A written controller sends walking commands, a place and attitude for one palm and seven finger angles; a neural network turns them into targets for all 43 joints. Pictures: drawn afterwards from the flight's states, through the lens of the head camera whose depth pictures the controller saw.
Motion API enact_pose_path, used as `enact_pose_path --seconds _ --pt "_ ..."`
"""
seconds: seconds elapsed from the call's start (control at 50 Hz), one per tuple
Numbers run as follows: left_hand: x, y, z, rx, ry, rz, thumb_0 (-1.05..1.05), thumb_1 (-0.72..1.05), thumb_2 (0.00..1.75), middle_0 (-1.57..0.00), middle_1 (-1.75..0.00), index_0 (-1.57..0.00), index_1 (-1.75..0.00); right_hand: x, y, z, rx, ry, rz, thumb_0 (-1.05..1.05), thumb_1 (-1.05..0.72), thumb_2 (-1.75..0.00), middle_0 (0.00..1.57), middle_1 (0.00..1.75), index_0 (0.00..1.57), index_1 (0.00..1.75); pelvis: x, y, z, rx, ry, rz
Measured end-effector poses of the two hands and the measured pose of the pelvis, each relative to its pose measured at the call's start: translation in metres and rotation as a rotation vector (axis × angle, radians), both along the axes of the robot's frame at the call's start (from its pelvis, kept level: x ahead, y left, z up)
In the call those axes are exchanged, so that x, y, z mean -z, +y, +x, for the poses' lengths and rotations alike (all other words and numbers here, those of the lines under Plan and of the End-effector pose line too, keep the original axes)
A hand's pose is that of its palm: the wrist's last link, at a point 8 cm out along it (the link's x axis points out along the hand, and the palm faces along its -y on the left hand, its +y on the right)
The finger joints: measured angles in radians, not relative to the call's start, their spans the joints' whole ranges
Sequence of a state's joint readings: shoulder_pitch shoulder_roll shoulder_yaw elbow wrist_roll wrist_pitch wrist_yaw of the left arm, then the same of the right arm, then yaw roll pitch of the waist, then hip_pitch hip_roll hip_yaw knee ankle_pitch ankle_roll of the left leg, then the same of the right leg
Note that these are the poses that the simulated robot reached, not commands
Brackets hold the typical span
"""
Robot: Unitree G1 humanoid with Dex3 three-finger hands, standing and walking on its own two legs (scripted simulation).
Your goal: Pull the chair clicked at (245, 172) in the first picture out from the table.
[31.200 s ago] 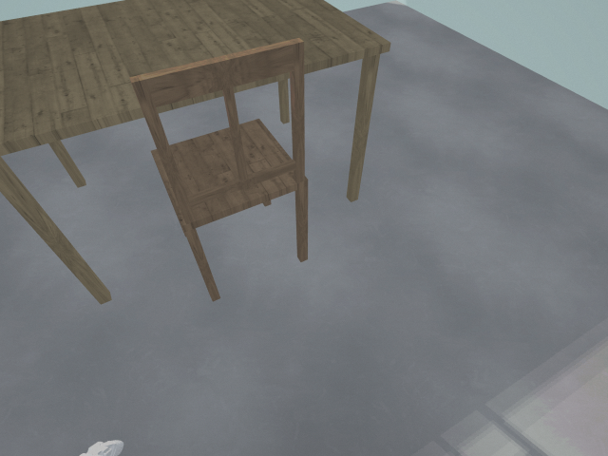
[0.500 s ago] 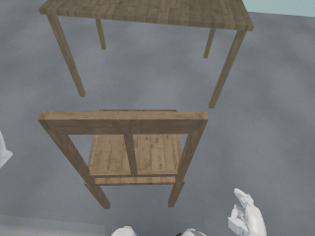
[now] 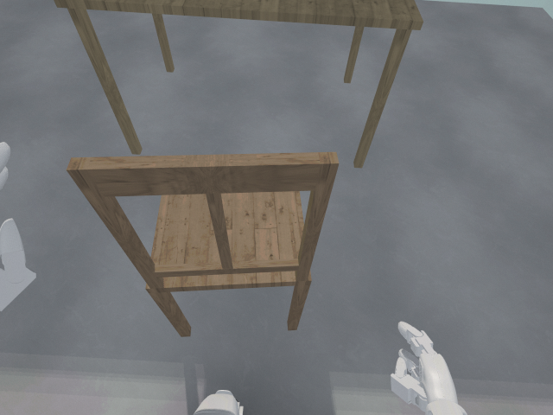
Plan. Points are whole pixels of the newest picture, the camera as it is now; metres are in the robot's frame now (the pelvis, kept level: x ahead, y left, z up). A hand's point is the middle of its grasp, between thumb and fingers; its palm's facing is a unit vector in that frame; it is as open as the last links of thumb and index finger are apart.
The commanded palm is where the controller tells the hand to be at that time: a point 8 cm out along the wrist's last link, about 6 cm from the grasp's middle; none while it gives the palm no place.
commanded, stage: step back with the hand held close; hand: left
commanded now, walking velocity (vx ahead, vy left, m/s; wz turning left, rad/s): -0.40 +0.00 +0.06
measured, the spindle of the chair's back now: (221, 233) +0.43 +0.14 -0.10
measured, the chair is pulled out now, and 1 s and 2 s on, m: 0.65 0.65 0.65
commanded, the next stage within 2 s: stop stepping back and stand still in 0.08 s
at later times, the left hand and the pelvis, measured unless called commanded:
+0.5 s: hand out of the picture +0.07 +0.24 +0.17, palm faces +0.45 -0.79 -0.41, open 7.4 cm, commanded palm +0.02 +0.28 +0.18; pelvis -0.12 -0.02 +0.00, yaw +1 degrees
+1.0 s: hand out of the picture +0.03 +0.26 +0.17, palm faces +0.47 -0.77 -0.42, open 7.4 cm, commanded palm -0.03 +0.29 +0.18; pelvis -0.15 -0.01 +0.01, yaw +3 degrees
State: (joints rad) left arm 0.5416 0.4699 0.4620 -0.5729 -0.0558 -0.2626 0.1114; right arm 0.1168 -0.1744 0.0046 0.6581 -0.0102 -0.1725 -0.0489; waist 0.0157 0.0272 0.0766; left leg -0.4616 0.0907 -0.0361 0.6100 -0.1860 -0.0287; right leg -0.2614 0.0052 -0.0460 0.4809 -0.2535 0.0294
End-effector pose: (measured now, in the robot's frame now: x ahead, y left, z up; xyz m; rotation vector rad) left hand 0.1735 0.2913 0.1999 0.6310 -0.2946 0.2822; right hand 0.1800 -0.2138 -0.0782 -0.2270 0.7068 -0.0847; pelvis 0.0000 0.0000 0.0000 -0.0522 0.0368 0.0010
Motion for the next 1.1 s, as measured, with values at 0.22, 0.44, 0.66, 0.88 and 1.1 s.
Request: enact_pose_path --seconds 0.22,0.44,0.66,0.88,1.1 --pt "0.010 0.003 -0.060 -0.022 0.020 -0.034 0.01 0.89 0.90 -0.22 -0.30 -0.22 -0.30 -0.016 -0.035 -0.075 0.107 0.027 -0.087 0.01 -0.90 -0.90 0.20 0.30 0.20 0.30 -0.004 -0.007 -0.054 -0.020 0.002 0.047" --pt "0.010 -0.018 -0.136 -0.103 0.002 -0.083 0.01 0.89 0.90 -0.21 -0.30 -0.21 -0.30 -0.002 -0.047 -0.152 0.082 0.035 -0.015 0.01 -0.90 -0.90 0.20 0.30 0.20 0.30 -0.001 -0.027 -0.110 -0.004 -0.071 0.044" --pt "0.009 -0.006 -0.173 -0.101 -0.028 -0.097 0.02 0.89 0.90 -0.21 -0.30 -0.21 -0.30 -0.016 -0.051 -0.211 0.142 -0.003 -0.047 0.01 -0.90 -0.90 0.20 0.30 0.20 0.30 -0.007 -0.017 -0.143 -0.041 -0.076 0.026" --pt "0.015 0.004 -0.199 -0.169 -0.032 -0.135 0.01 0.89 0.90 -0.21 -0.30 -0.21 -0.30 -0.003 -0.033 -0.210 0.063 0.036 -0.030 0.01 -0.90 -0.90 0.20 0.30 0.20 0.30 -0.005 -0.014 -0.159 -0.041 -0.077 0.024" --pt "0.037 0.005 -0.173 -0.149 0.094 -0.125 0.01 0.89 0.90 -0.21 -0.30 -0.21 -0.30 -0.008 -0.020 -0.179 0.009 -0.014 0.022 0.01 -0.90 -0.90 0.20 0.30 0.20 0.30 -0.007 -0.014 -0.151 -0.061 -0.050 0.035"
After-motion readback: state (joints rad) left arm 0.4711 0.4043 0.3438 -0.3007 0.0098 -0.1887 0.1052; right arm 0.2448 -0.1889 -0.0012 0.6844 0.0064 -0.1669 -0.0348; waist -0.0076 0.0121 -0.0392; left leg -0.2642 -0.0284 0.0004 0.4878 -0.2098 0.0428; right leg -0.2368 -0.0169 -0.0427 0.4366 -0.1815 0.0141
